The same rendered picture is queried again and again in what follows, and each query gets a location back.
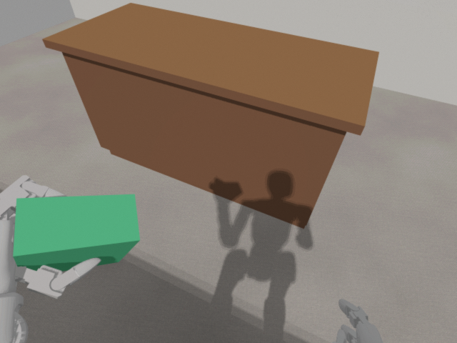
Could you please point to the left robot forearm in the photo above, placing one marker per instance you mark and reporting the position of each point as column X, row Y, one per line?
column 13, row 327

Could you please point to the sponge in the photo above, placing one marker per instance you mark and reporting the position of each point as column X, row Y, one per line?
column 61, row 232

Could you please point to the left robot hand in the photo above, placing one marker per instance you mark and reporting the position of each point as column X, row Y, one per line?
column 46, row 280

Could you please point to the right robot hand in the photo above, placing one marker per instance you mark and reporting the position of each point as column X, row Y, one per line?
column 365, row 331

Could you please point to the table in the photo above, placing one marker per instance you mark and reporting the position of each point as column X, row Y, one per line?
column 251, row 115

